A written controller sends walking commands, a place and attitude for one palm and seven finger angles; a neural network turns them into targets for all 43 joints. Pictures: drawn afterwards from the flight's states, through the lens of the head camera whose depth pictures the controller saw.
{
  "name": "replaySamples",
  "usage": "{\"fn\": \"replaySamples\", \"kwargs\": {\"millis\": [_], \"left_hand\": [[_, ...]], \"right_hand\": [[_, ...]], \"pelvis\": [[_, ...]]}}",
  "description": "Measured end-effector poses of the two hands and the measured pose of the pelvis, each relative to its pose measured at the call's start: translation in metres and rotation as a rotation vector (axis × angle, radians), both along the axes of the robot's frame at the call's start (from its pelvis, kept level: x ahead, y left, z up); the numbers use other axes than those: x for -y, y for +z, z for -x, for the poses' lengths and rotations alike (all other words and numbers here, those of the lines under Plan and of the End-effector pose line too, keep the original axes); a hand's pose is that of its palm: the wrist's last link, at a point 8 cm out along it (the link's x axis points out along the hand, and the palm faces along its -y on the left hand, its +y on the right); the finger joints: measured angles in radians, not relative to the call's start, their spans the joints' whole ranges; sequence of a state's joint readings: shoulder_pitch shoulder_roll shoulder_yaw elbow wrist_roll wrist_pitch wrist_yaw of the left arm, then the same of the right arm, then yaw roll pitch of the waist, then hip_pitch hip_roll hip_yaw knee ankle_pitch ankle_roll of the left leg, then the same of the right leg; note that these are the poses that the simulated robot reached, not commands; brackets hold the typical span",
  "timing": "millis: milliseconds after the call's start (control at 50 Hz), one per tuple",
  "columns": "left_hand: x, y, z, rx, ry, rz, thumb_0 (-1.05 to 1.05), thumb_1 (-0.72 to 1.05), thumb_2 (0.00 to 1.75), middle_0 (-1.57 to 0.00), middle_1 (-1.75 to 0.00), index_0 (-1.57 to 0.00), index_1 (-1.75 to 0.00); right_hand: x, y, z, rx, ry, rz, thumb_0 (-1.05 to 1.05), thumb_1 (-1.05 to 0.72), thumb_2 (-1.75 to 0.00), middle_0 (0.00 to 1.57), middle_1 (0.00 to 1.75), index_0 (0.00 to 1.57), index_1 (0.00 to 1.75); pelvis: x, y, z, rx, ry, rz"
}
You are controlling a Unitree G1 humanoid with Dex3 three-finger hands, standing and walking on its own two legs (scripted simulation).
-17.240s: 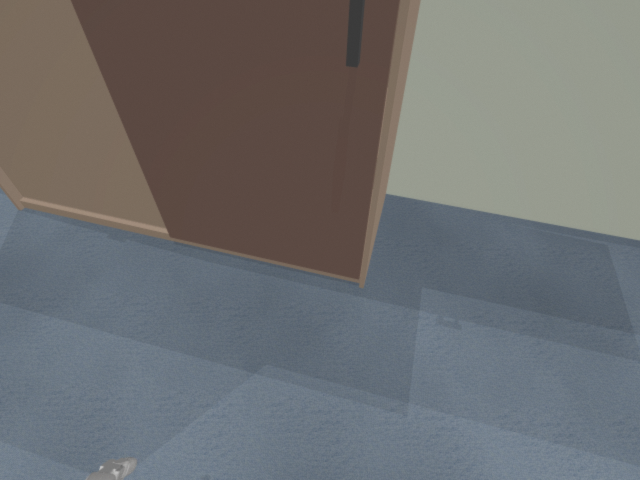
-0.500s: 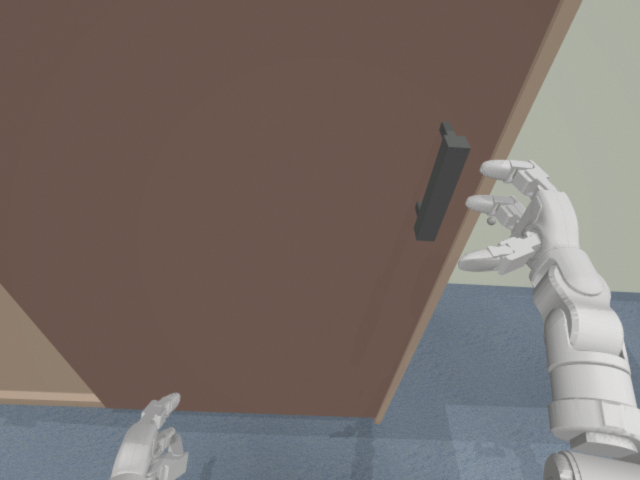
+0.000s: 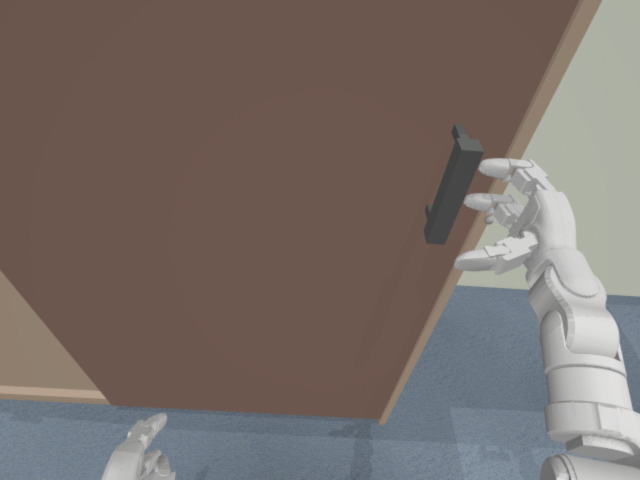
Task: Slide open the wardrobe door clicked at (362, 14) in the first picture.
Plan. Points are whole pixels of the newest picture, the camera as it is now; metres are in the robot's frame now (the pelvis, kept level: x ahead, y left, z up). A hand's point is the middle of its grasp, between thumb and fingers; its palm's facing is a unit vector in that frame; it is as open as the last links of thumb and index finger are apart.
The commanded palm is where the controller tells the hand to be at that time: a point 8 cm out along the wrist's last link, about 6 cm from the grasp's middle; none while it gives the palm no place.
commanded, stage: feel for the door with the fingertips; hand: right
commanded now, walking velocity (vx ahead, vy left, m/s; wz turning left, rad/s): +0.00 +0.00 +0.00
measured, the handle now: (446, 185) +0.44 -0.12 +0.18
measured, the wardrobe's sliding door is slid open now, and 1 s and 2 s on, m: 0.00 0.00 0.00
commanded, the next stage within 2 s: slide the fingers in behind the handle in 0.40 s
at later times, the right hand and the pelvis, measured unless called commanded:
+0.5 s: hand (478, 208) +0.40 -0.15 +0.18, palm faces +0.02 +1.00 -0.01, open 13.8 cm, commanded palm +0.38 -0.19 +0.19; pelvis +0.00 +0.01 +0.00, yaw -1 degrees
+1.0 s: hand (465, 215) +0.39 -0.14 +0.18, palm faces -0.01 +1.00 +0.01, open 13.9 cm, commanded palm +0.36 -0.19 +0.19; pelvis -0.01 +0.00 +0.00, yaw +1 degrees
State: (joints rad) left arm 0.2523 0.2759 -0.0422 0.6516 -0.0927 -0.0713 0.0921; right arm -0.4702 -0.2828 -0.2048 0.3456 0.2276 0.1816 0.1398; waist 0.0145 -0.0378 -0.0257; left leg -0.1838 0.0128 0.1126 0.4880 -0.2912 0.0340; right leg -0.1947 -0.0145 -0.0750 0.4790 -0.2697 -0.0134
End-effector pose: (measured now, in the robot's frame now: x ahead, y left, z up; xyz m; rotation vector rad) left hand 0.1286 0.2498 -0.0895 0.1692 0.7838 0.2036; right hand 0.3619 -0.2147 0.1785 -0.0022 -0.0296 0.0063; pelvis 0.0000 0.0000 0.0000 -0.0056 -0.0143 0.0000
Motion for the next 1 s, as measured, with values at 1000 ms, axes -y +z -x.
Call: {"fn": "replaySamples", "kwargs": {"millis": [1000], "left_hand": [[0.006, 0.000, 0.004, 0.013, -0.001, 0.032, 0.01, 0.91, 0.90, -0.20, -0.30, -0.20, -0.30]], "right_hand": [[-0.025, -0.003, -0.009, -0.007, 0.008, -0.010, -0.01, 0.50, -0.30, 0.30, 1.21, 0.31, 1.20]], "pelvis": [[-0.002, 0.000, 0.005, -0.001, 0.010, 0.003]]}}
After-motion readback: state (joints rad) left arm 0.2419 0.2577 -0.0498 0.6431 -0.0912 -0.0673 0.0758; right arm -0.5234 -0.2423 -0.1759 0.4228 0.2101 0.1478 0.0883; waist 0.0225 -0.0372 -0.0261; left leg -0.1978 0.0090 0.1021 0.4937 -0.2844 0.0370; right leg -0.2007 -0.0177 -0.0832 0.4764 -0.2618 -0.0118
